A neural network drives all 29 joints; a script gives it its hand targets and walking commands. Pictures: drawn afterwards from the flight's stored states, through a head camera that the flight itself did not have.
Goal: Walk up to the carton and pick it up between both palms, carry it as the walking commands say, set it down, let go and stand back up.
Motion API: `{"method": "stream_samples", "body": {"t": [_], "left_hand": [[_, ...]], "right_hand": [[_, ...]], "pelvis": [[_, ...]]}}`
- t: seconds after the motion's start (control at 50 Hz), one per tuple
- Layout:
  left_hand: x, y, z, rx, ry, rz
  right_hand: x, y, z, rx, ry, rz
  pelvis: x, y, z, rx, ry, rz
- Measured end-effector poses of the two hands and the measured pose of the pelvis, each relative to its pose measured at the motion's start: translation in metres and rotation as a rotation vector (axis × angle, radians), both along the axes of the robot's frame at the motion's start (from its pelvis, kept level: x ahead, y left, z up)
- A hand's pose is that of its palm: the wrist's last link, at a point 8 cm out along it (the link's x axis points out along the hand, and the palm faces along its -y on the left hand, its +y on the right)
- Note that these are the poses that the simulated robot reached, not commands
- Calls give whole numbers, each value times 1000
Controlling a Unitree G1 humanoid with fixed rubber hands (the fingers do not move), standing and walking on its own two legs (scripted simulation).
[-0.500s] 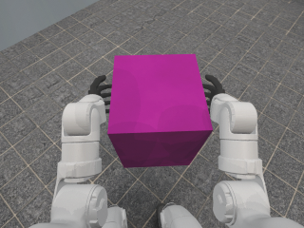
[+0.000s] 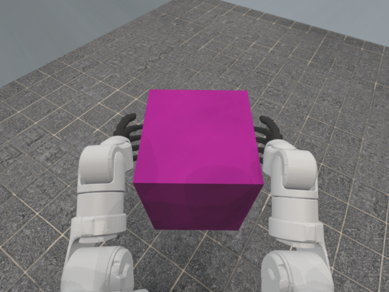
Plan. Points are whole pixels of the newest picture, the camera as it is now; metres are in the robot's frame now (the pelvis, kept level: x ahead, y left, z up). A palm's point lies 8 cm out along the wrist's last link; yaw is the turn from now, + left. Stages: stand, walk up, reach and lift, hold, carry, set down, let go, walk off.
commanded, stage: carry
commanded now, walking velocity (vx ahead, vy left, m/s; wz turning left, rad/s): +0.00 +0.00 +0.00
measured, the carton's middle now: (197, 165) +0.36 +0.01 +0.04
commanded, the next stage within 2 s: none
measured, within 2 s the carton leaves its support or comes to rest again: neither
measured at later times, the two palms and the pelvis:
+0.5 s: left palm (135, 194) +0.23 +0.11 +0.15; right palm (325, 199) +0.24 -0.18 +0.15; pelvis -0.09 -0.04 +0.00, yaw -3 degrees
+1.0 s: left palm (156, 225) +0.19 +0.07 +0.13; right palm (352, 245) +0.18 -0.21 +0.12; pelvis -0.13 -0.05 +0.00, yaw -3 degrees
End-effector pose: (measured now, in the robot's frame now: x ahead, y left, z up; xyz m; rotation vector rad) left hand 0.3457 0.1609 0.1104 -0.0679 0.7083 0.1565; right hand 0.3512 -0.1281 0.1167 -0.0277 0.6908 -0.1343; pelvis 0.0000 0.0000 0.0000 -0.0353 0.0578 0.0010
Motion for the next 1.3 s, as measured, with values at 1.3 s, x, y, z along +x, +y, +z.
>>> {"method": "stream_samples", "body": {"t": [1.3], "left_hand": [[-153, -97, 13, 48, -23, -84]], "right_hand": [[-176, -97, 2, 38, -20, -78]], "pelvis": [[-148, -55, 0, 50, -82, -58]]}}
